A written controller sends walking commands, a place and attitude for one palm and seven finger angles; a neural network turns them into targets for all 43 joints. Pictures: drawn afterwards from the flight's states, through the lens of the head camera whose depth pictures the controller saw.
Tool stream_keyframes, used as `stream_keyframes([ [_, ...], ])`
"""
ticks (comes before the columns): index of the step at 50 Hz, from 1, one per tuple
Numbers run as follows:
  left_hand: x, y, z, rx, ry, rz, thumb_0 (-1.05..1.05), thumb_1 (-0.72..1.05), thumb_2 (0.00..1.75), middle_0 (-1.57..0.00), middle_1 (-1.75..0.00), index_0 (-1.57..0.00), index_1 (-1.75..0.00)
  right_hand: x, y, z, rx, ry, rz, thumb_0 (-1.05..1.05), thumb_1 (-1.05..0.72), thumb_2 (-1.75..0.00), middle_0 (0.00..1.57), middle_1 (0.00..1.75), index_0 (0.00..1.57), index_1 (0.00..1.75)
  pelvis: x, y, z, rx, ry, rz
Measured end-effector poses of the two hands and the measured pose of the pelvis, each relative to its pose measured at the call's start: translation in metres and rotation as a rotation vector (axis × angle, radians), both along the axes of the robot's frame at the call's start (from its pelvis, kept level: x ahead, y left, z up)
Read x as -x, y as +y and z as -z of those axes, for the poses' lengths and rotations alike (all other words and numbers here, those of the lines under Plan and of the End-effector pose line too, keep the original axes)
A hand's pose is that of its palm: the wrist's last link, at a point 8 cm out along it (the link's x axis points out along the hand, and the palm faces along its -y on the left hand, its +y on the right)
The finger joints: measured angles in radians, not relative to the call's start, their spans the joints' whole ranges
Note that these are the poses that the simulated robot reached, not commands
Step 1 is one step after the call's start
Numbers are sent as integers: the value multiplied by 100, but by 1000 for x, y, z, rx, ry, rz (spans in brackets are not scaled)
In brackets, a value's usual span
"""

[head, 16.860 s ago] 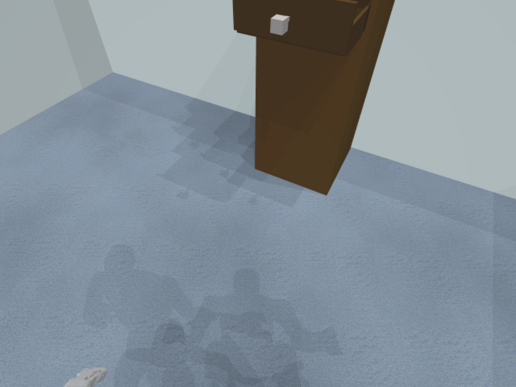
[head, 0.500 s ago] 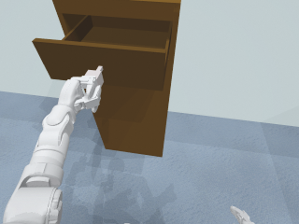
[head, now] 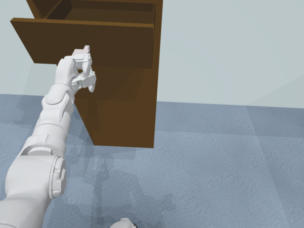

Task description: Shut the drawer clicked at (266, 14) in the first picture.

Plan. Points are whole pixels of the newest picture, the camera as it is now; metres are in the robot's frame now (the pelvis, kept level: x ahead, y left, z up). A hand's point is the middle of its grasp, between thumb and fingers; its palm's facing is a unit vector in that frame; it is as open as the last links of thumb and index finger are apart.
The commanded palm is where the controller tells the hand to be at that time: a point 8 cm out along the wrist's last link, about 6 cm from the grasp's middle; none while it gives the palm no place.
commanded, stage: push the drawer shut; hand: left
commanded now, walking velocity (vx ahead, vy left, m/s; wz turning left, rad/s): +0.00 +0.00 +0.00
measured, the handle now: (84, 55) +0.55 +0.19 +0.16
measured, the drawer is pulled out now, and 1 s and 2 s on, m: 0.14 0.02 0.00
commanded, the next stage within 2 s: pull the fist back off the drawer in 1.48 s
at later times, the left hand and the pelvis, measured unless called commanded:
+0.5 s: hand (100, 60) +0.53 +0.14 +0.15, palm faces -0.06 -1.00 +0.01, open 3.6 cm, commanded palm +0.56 +0.19 +0.16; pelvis +0.02 -0.01 +0.00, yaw -2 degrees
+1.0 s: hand (105, 45) +0.60 +0.13 +0.16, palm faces -0.07 -1.00 +0.02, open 3.6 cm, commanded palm +0.63 +0.19 +0.16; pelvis +0.05 -0.01 -0.01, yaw -2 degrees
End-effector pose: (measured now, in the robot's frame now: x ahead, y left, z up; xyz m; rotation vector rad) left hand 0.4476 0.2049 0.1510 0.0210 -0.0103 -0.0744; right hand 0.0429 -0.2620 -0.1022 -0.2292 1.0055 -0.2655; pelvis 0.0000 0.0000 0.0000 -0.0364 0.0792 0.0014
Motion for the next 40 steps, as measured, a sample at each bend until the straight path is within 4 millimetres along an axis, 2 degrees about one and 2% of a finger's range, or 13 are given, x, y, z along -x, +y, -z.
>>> stream_keyframes([
  [5, -13, -7, -2, -2, 0, 8, 4, 85, 103, -140, -160, -140, -160, 13, -3, 0, 7, 22, 29, 2, -90, -90, 20, 30, 21, 30, -2, 0, 0, 1, 13, 10],
  [9, -21, -9, -2, 20, -4, -8, 4, 86, 98, -140, -160, -146, -160, 17, -4, 0, 9, 37, 41, 1, -90, -90, 20, 30, 21, 30, -5, -1, 0, 0, 26, 15],
  [28, -71, -13, -4, 27, 32, -11, 2, 90, 90, -141, -160, -154, -160, 14, -15, -2, 20, 118, 89, 1, -90, -90, 20, 30, 21, 30, -28, -8, 0, 2, 98, 26],
  [40, -106, -15, -5, 32, 51, -6, 2, 90, 90, -140, -160, -155, -160, 26, -16, 0, 10, 214, 125, 1, -90, -90, 20, 30, 21, 30, -43, -11, 2, 3, 146, 34],
])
